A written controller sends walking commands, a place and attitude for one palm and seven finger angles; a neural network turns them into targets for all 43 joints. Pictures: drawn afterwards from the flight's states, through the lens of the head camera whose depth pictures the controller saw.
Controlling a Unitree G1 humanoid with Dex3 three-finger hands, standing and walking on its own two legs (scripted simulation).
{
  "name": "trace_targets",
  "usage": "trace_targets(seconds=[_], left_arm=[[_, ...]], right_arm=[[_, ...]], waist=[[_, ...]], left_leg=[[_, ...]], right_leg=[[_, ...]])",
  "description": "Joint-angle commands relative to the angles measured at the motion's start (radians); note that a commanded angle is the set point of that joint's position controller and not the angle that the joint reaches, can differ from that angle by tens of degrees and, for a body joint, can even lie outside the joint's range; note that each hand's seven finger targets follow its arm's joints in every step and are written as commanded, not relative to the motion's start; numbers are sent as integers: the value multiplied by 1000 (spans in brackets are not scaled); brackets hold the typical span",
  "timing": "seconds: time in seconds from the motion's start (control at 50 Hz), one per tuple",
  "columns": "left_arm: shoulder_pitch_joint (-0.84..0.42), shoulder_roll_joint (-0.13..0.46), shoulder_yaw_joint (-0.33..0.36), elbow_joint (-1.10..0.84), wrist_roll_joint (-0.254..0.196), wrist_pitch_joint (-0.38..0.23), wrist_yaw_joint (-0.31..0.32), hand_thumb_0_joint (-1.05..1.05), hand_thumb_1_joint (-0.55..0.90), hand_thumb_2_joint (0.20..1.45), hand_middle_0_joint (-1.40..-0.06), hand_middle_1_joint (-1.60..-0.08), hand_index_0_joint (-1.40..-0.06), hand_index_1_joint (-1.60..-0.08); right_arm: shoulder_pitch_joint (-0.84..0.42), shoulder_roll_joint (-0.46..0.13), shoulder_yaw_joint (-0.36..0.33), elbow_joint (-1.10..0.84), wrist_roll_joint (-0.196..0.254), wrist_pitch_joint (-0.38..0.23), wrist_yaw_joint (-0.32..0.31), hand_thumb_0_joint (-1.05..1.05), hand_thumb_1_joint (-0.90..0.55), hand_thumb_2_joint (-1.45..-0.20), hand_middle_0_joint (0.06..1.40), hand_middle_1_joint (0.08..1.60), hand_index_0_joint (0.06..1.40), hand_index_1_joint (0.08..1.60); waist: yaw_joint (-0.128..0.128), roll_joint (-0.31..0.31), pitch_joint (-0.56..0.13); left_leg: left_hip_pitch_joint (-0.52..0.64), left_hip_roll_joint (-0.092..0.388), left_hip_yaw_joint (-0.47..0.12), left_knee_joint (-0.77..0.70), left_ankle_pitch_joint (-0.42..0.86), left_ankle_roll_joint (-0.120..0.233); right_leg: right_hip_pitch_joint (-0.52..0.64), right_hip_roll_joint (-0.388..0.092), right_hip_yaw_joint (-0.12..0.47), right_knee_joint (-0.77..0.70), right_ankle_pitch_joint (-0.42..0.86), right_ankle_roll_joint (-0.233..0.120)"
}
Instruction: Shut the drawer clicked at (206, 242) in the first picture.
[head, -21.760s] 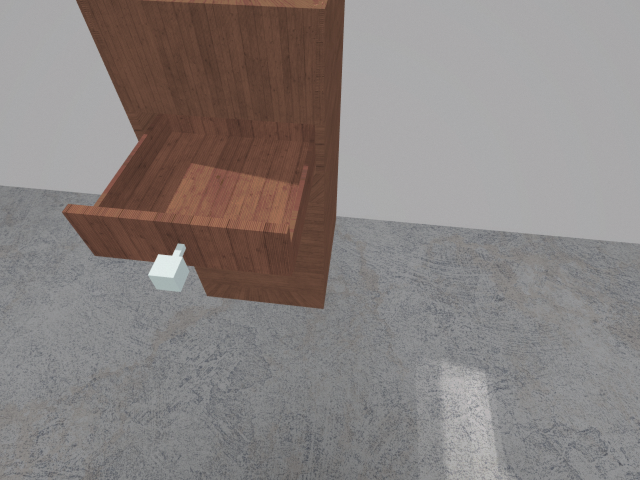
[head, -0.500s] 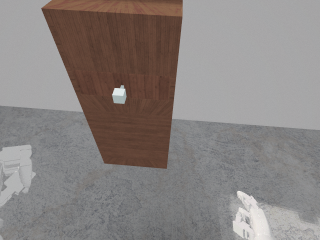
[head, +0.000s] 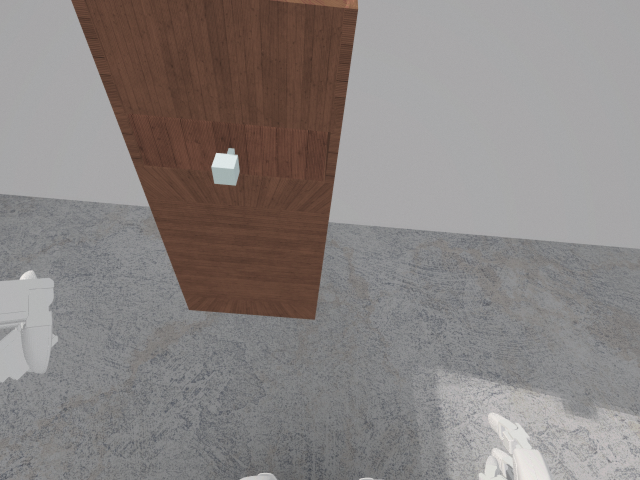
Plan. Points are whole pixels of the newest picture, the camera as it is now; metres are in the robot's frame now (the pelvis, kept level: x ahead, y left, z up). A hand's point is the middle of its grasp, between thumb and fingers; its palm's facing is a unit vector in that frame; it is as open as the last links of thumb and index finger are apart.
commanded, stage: step back with the hand held close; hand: left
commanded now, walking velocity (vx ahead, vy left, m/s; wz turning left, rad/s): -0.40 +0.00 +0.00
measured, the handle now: (228, 162) +0.68 +0.19 -0.04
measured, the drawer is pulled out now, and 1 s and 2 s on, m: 0.00 0.00 0.00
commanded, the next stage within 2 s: stop stepping back and stand still in 0.50 s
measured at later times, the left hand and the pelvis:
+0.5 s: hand out of the picture +0.07 +0.17 +0.20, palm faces +0.25 -0.77 -0.58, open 3.2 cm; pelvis -0.12 -0.07 +0.02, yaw -4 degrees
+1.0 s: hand out of the picture -0.10 +0.15 +0.19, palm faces +0.43 -0.82 -0.37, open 3.3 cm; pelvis -0.29 -0.09 +0.02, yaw -2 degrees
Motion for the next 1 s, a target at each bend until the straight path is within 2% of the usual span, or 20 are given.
trace_targets(seconds=[0.0, 0.12, 0.18, 0.28, 0.3, 0.34, 0.36, 0.44, 0.48, 0.5, 0.54, 0.56, 0.64, 0.7, 0.72, 0.74, 0.76, 0.82, 0.94, 0.98], left_arm=[[5, 108, 122, -198, -22, -71, 32, 0, 900, 900, -1400, -1600, -1400, -1600], [-10, 72, 20, -177, -59, -86, 7, 0, 900, 900, -1400, -1600, -1400, -1600], [-21, 119, 43, -260, -69, -84, -1, 0, 900, 900, -1400, -1600, -1400, -1600], [134, 233, 199, -371, -120, -64, -12, 0, 900, 900, -1400, -1600, -1400, -1600], [161, 256, 236, -362, -131, -63, -15, 0, 900, 900, -1400, -1600, -1400, -1600], [197, 244, 262, -269, -142, -53, -11, 0, 900, 900, -1400, -1600, -1400, -1600], [195, 217, 253, -200, -133, -41, -6, 0, 900, 900, -1400, -1600, -1400, -1600], [80, 123, 131, -34, -96, 11, -14, 0, 900, 900, -1400, -1600, -1400, -1600], [-23, 100, 54, -27, -76, 16, -6, 0, 900, 900, -1400, -1600, -1400, -1600], [-64, 89, 7, -58, -77, 18, -7, 0, 900, 900, -1400, -1600, -1400, -1600], [-107, 99, -18, -127, -72, 16, -3, 0, 900, 900, -1400, -1600, -1400, -1600], [-98, 79, -45, -147, -78, -4, -5, 0, 900, 900, -1400, -1600, -1400, -1600], [38, 157, 69, -287, -68, 35, 21, 0, 900, 900, -1400, -1600, -1400, -1600], [144, 177, 135, -289, -63, 44, 40, 0, 900, 900, -1400, -1600, -1400, -1600], [145, 218, 180, -272, -53, 44, 48, 0, 900, 900, -1400, -1600, -1400, -1600], [118, 196, 158, -235, -55, 46, 49, 0, 900, 900, -1400, -1600, -1400, -1600], [46, 176, 137, -196, -67, 48, 51, 0, 900, 900, -1400, -1600, -1400, -1600], [-117, 130, 86, -89, -60, 47, 25, 0, 900, 900, -1400, -1600, -1400, -1600], [-160, 55, -32, -43, -34, 48, 36, 0, 900, 900, -1400, -1600, -1400, -1600], [-167, 57, -37, -109, -24, 43, 49, 0, 900, 900, -1400, -1600, -1400, -1600]], right_arm=[[-100, -139, -61, -147, -12, -88, -16, 0, -900, -900, 200, 300, 200, 300], [-75, -121, -44, -26, -28, -119, 12, 0, -900, -900, 200, 300, 200, 300], [-84, -115, -46, -39, -24, -111, 30, 0, -900, -900, 200, 300, 200, 300], [-163, -112, -31, -156, -3, -71, 38, 0, -900, -900, 200, 300, 200, 300], [-191, -109, -26, -181, 6, -54, 36, 0, -900, -900, 200, 300, 200, 300], [-211, -77, -11, -207, 47, -14, 20, 0, -900, -900, 200, 300, 200, 300], [-230, -86, -22, -197, 65, -13, 13, 0, -900, -900, 200, 300, 200, 300], [-259, -47, 20, -147, 29, 4, -21, 0, -900, -900, 200, 300, 200, 300], [-210, -86, 16, -107, 21, 12, -44, 0, -900, -900, 200, 300, 200, 300], [-182, -112, 6, -98, 29, 10, -44, 0, -900, -900, 200, 300, 200, 300], [-131, -137, -24, -104, 34, -9, -27, 0, -900, -900, 200, 300, 200, 300], [-102, -139, -31, -107, 32, -33, -8, 0, -900, -900, 200, 300, 200, 300], [-118, -124, -35, -150, 20, -73, 1, 0, -900, -900, 200, 300, 200, 300], [-166, -114, -22, -201, 35, -63, -2, 0, -900, -900, 200, 300, 200, 300], [-167, -101, -26, -212, 34, -51, -6, 0, -900, -900, 200, 300, 200, 300], [-183, -84, -35, -207, 33, -38, -8, 0, -900, -900, 200, 300, 200, 300], [-179, -94, -35, -172, 19, -31, -11, 0, -900, -900, 200, 300, 200, 300], [-111, -101, -39, -99, 5, -22, -11, 0, -900, -900, 200, 300, 200, 300], [-104, -97, -22, -86, 7, -64, -37, 0, -900, -900, 200, 300, 200, 300], [-73, -99, -13, -84, -2, -91, -41, 0, -900, -900, 200, 300, 200, 300]], waist=[[36, 127, -102], [37, 219, -250], [51, 244, -412], [91, 179, -482], [94, 113, -430], [85, -245, -305], [87, -283, -218], [43, -56, -68], [11, 8, -58], [8, 38, -88], [40, 116, -207], [41, 104, -212], [68, 197, -265], [69, 200, -147], [68, 61, -132], [65, -168, -46], [55, -228, 19], [-13, -141, 2], [15, -171, -87], [0, -50, -110]], left_leg=[[-183, 343, -358, -432, -100, 70], [531, 285, -248, -259, 843, -3], [745, 261, -187, -202, 1012, -8], [537, 246, -127, -207, 689, -24], [409, 204, -76, -176, 506, -50], [154, 36, 36, 90, -59, -110], [-13, -3, -16, 280, -207, -106], [-47, 48, 12, 80, -96, -119], [92, 9, 60, -151, 103, -115], [208, 59, 27, -245, 389, -92], [501, 300, -187, -259, 957, 25], [530, 383, -261, -297, 940, 75], [283, 300, -193, -326, 408, 65], [-184, 188, -92, -354, -366, -13], [-230, 97, -16, -193, -399, -63], [-121, -4, 17, 197, -320, -114], [-101, 11, -44, 450, -246, -124], [-24, 64, -42, 610, -72, -121], [189, 48, 120, 14, -197, -51], [287, 32, 121, -233, -233, -27]], right_leg=[[290, 17, 41, 116, -166, 3], [-4, -15, 6, -263, -214, 1], [4, -3, 0, -293, -172, 14], [224, -28, -30, -396, -9, 15], [268, -75, -14, -439, 164, 10], [225, -311, 120, -477, 631, 6], [197, -366, 142, -435, 761, -3], [245, -278, 46, -313, 949, -58], [239, -183, -20, -249, 986, 13], [208, -143, -38, -210, 876, 69], [-4, -61, 16, 21, 64, 92], [-75, -43, 73, 130, -282, 74], [134, -71, 20, 62, -243, 17], [472, -64, -53, -148, -146, 9], [444, -128, 46, -285, -283, -15], [99, -327, 401, -590, -603, -108], [-97, -481, 571, -710, -707, -174], [-252, -382, 339, -655, -720, -119], [-15, -318, 63, -541, -439, -56], [34, -259, 14, -395, -422, -32]])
